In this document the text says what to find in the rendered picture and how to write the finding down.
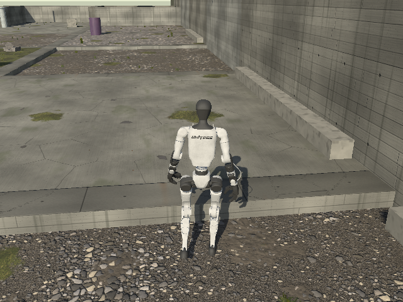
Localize left robot hand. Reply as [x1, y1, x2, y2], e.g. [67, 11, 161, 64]
[167, 172, 182, 184]

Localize robot right upper arm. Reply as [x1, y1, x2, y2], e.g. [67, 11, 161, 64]
[216, 127, 231, 164]

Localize right robot thigh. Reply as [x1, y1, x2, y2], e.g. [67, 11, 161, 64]
[209, 176, 222, 218]

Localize robot right forearm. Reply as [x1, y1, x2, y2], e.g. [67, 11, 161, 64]
[225, 154, 237, 186]

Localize right robot foot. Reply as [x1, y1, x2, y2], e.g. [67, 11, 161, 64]
[208, 241, 217, 256]

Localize robot left forearm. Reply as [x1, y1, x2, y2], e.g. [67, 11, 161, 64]
[168, 151, 179, 174]

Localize right robot hand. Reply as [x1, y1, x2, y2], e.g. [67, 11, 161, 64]
[224, 185, 239, 202]

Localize robot left upper arm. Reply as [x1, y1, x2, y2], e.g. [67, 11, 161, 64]
[173, 126, 190, 160]

